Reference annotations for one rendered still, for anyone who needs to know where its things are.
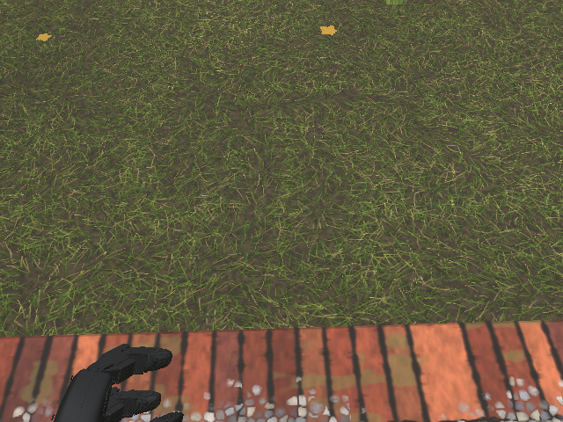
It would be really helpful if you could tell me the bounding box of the left robot hand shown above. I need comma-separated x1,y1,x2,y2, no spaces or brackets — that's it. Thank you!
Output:
51,344,184,422

